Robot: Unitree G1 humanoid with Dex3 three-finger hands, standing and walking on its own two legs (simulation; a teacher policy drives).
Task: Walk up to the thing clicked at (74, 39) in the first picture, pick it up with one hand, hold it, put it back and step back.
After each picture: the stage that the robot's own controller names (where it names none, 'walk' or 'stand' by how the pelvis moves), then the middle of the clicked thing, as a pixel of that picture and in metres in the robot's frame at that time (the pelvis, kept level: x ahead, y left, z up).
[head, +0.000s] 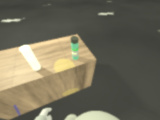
stand; (75, 48) +0.65 +0.20 -0.01
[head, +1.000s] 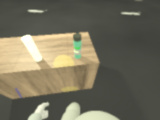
walk; (77, 47) +0.62 +0.19 +0.01
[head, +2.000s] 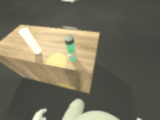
stand; (71, 49) +0.52 +0.24 +0.01
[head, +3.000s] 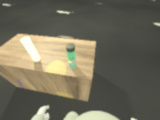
walk; (71, 57) +0.52 +0.20 +0.00
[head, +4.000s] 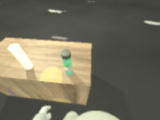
stand; (67, 63) +0.44 +0.21 -0.01
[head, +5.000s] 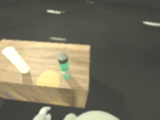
stand; (64, 67) +0.40 +0.22 -0.01
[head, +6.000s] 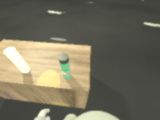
stand; (65, 67) +0.40 +0.22 -0.01
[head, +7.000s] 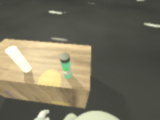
stand; (66, 67) +0.41 +0.21 -0.01
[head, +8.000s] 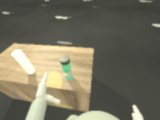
rise first; (67, 69) +0.40 +0.23 -0.01
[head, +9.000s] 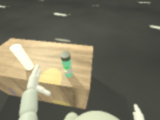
go down; (67, 65) +0.42 +0.22 +0.00
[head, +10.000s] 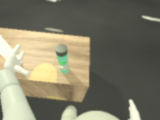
go down; (63, 60) +0.41 +0.21 +0.04
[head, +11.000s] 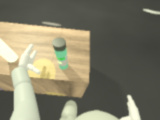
close in; (61, 56) +0.42 +0.21 +0.06
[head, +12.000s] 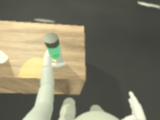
close; (55, 53) +0.42 +0.22 +0.08
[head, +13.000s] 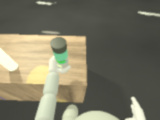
lift; (61, 58) +0.37 +0.18 +0.14
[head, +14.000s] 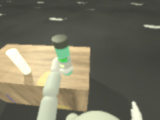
lift; (64, 58) +0.33 +0.18 +0.21
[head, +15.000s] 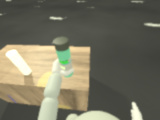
hold; (65, 59) +0.33 +0.17 +0.19
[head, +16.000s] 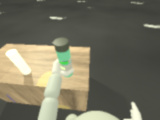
hold; (65, 60) +0.33 +0.17 +0.18
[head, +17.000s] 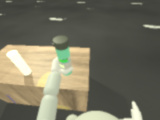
crouch; (64, 58) +0.34 +0.18 +0.20
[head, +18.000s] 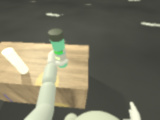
crouch; (59, 51) +0.39 +0.22 +0.19
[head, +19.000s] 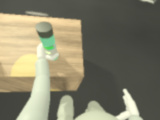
lower; (49, 44) +0.46 +0.24 +0.09
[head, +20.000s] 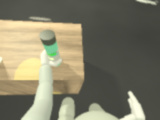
lower; (52, 51) +0.43 +0.23 +0.08
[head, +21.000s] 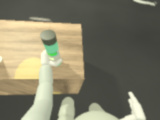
lower; (53, 51) +0.43 +0.23 +0.08
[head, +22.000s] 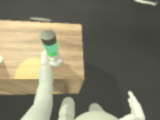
lower; (53, 51) +0.43 +0.23 +0.08
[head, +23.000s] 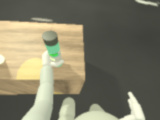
loosen; (54, 52) +0.43 +0.22 +0.08
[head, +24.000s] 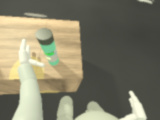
rise; (50, 50) +0.43 +0.23 +0.09
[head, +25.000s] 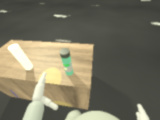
sink last; (67, 63) +0.43 +0.23 +0.04
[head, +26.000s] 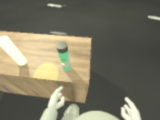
stand; (64, 58) +0.43 +0.23 +0.05
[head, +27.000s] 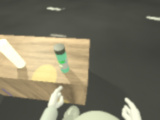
stand; (62, 59) +0.42 +0.24 +0.06
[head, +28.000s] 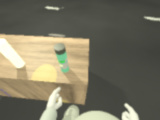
stand; (62, 59) +0.43 +0.23 +0.06
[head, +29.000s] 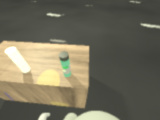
stand; (65, 65) +0.43 +0.23 -0.01
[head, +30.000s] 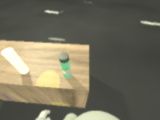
stand; (65, 66) +0.41 +0.22 -0.01
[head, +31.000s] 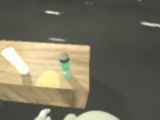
stand; (65, 67) +0.41 +0.22 -0.01
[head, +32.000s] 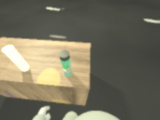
walk; (66, 64) +0.42 +0.21 -0.01
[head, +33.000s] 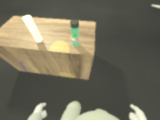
walk; (75, 34) +0.69 +0.22 +0.01
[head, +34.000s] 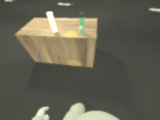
stand; (82, 23) +1.05 +0.24 +0.01
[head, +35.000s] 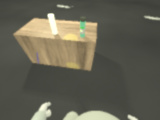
stand; (82, 27) +1.05 +0.20 +0.00
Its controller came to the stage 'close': yes
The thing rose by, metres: 0.20
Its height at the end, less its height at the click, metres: +0.00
